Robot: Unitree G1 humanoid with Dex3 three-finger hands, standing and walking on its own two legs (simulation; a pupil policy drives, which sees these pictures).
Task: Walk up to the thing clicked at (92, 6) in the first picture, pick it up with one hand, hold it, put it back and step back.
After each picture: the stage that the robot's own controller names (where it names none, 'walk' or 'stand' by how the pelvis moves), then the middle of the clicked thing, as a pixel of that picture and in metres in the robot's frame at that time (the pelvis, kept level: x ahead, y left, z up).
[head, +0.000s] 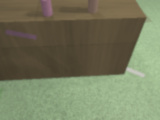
stand; out of the picture +1.04 -0.07 +0.02
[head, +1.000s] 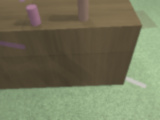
rise first; (83, 0) +0.94 +0.04 +0.04
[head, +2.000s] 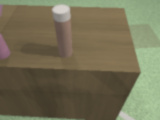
walk; (63, 33) +0.59 +0.13 +0.03
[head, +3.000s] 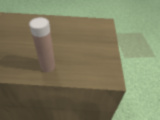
stand; (44, 47) +0.52 +0.18 +0.03
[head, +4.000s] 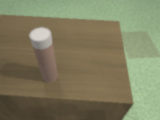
stand; (46, 58) +0.46 +0.16 +0.02
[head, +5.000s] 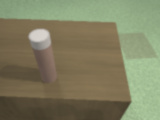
stand; (45, 59) +0.46 +0.17 +0.02
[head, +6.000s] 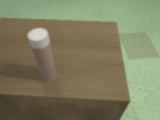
stand; (44, 58) +0.47 +0.18 +0.02
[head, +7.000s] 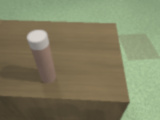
stand; (43, 59) +0.47 +0.18 +0.02
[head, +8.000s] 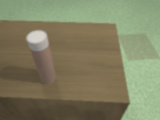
rise first; (43, 60) +0.46 +0.18 +0.02
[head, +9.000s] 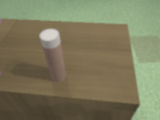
rise first; (54, 58) +0.47 +0.16 +0.02
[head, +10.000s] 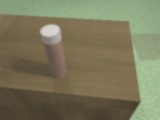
go down; (55, 54) +0.48 +0.15 +0.02
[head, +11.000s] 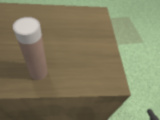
go down; (33, 53) +0.44 +0.15 +0.05
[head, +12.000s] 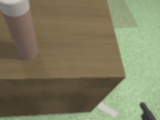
close in; (22, 30) +0.49 +0.15 +0.08
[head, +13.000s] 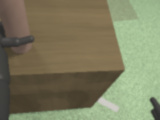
close; (13, 17) +0.51 +0.15 +0.11
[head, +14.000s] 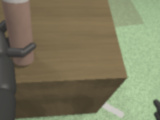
lift; (19, 27) +0.49 +0.16 +0.09
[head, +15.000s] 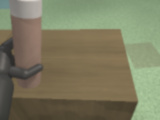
lift; (27, 46) +0.33 +0.16 +0.24
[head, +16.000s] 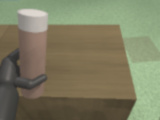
hold; (32, 57) +0.34 +0.15 +0.19
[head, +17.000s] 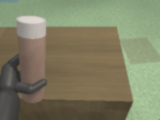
hold; (32, 62) +0.33 +0.15 +0.17
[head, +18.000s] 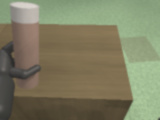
crouch; (26, 49) +0.37 +0.17 +0.18
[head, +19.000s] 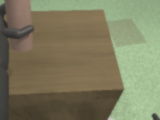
lower; (18, 9) +0.50 +0.16 +0.21
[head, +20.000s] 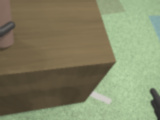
lower; out of the picture +0.56 +0.16 +0.11
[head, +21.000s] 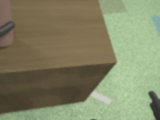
lower; out of the picture +0.55 +0.16 +0.11
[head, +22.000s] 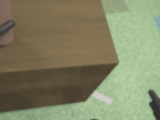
lower; out of the picture +0.55 +0.16 +0.12
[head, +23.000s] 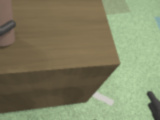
lower; out of the picture +0.55 +0.16 +0.12
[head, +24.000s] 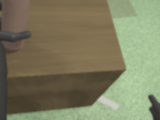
open; (15, 10) +0.53 +0.14 +0.11
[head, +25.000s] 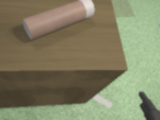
sink last; (60, 17) +0.56 +0.02 +0.01
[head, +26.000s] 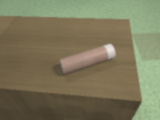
sink last; (87, 58) +0.53 +0.02 -0.03
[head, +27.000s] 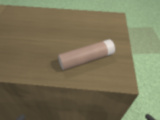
stand; (86, 54) +0.53 +0.00 -0.03
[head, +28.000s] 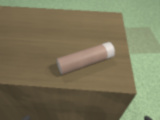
stand; (86, 57) +0.50 +0.00 -0.03
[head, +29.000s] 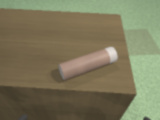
stand; (88, 62) +0.48 -0.01 -0.02
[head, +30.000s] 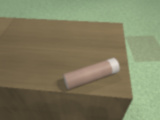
stand; (91, 73) +0.46 -0.02 -0.07
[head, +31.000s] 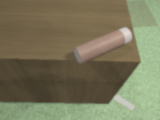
walk; (103, 44) +0.52 -0.08 -0.05
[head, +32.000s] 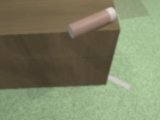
walk; (92, 22) +0.69 -0.02 -0.05
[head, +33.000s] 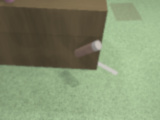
stand; (87, 49) +0.87 -0.03 -0.37
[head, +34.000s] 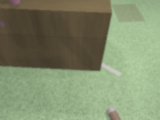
stand; out of the picture +0.43 -0.27 -0.73
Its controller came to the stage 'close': yes
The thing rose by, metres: 0.19
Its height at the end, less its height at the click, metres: -0.76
